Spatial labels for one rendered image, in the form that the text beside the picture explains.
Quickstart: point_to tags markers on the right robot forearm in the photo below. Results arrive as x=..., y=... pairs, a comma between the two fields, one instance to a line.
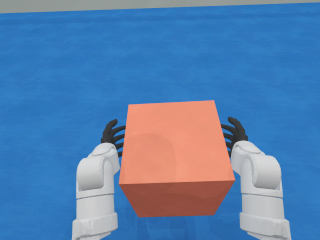
x=262, y=213

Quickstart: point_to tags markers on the right robot hand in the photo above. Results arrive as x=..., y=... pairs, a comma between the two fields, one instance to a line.
x=238, y=133

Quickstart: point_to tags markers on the carton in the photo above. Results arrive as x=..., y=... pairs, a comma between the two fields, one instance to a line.
x=175, y=160

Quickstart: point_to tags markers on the left robot hand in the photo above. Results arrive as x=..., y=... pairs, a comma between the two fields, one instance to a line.
x=108, y=135

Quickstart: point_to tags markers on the left robot forearm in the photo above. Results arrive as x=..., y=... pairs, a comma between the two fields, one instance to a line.
x=95, y=212

